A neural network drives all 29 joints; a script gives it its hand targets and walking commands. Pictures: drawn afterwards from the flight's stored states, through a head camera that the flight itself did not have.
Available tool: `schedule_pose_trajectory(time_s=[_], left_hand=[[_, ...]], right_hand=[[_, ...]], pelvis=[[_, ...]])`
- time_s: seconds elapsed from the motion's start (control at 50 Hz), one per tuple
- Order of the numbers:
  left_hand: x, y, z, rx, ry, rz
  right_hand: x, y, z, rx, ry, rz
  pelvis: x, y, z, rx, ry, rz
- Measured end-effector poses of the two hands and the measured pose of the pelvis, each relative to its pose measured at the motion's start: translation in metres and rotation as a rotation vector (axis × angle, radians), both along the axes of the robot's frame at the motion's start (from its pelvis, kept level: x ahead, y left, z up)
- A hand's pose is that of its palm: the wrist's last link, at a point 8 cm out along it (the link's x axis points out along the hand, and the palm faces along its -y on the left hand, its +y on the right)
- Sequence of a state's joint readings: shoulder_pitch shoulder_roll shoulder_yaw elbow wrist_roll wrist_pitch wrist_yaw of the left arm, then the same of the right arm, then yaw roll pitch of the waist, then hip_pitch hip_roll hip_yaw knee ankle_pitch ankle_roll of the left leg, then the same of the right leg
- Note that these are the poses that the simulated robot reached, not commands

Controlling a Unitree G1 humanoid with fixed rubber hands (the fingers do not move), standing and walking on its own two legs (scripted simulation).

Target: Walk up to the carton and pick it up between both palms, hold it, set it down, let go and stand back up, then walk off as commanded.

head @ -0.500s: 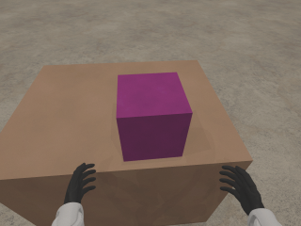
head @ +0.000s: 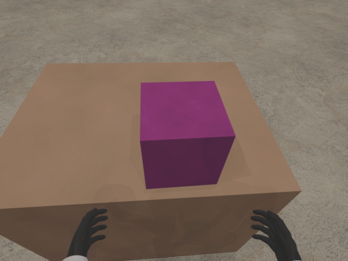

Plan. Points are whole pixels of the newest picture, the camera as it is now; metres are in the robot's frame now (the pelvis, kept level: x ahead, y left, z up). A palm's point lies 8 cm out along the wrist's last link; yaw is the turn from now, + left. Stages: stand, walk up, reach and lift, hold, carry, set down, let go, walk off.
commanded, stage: set down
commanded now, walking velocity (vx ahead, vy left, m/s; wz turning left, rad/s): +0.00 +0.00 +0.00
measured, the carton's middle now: (180, 135) +0.45 +0.01 +0.04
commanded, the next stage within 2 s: let go in 0.80 s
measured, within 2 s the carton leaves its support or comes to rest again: neither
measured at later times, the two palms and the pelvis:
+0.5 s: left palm (75, 254) +0.16 +0.22 -0.05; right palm out of the picture +0.17 -0.21 -0.04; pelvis +0.01 +0.02 +0.00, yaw -1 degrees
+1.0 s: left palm out of the picture +0.16 +0.24 -0.08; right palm out of the picture +0.16 -0.20 -0.07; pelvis +0.01 +0.02 +0.00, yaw -1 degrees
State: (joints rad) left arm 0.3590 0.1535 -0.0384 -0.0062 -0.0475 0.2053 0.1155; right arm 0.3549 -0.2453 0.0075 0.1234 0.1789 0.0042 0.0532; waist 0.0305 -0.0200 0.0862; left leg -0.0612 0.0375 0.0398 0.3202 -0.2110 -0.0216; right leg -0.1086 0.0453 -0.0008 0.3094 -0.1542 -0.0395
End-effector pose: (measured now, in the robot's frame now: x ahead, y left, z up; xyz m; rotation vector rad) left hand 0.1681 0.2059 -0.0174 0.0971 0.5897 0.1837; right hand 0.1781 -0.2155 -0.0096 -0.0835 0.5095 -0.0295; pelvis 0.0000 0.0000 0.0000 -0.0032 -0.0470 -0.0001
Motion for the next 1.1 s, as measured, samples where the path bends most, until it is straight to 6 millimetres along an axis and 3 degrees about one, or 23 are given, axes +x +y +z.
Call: schedule_pose_trajectory(time_s=[0.14,0.3,0.52,0.84,1.1], left_hand=[[-0.001,0.006,-0.004,0.010,0.015,-0.012],[-0.010,0.015,-0.022,0.012,0.087,-0.021],[-0.003,0.019,-0.028,0.023,0.099,-0.042],[-0.014,0.031,-0.055,0.019,0.212,-0.043],[-0.015,0.033,-0.065,0.017,0.251,-0.067]], right_hand=[[-0.004,0.009,-0.006,0.003,0.008,0.012],[-0.013,0.009,-0.020,-0.029,0.066,-0.001],[-0.011,0.008,-0.032,-0.046,0.092,-0.010],[-0.022,0.009,-0.058,-0.077,0.170,-0.032],[-0.025,0.009,-0.068,-0.095,0.188,-0.033]], pelvis=[[0.005,0.009,0.000,-0.009,-0.009,-0.009],[0.006,0.016,0.000,-0.012,-0.020,-0.015],[0.008,0.025,-0.001,-0.013,-0.026,-0.024],[0.008,0.026,-0.004,-0.016,-0.043,-0.019],[0.004,0.024,-0.004,-0.017,-0.049,-0.023]])
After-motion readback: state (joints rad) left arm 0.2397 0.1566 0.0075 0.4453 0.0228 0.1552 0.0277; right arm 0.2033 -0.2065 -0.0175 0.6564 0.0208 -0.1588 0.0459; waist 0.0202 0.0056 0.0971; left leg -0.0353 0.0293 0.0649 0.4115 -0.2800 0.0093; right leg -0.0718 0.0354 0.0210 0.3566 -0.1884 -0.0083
